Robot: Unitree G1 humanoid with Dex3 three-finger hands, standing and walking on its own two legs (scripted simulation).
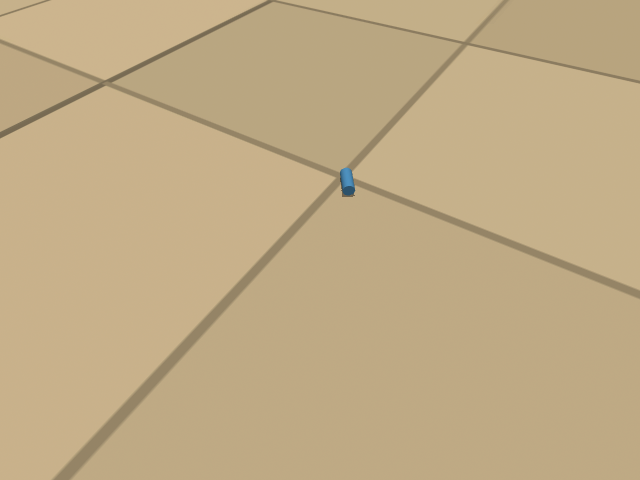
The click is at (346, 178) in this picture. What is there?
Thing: lying can
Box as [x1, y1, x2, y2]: [340, 168, 354, 194]
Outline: 343,168 340,171 342,190 345,194 351,194 354,191 351,171 349,168
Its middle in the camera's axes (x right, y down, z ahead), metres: +0.13 -0.30 +1.86
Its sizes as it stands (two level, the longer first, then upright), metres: 0.134 0.059 0.059
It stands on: the floor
